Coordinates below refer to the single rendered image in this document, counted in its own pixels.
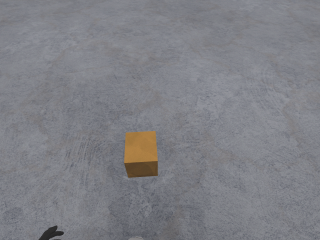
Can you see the left robot hand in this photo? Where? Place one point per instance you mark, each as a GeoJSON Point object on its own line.
{"type": "Point", "coordinates": [50, 233]}

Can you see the carton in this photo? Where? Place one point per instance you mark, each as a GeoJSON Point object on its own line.
{"type": "Point", "coordinates": [140, 155]}

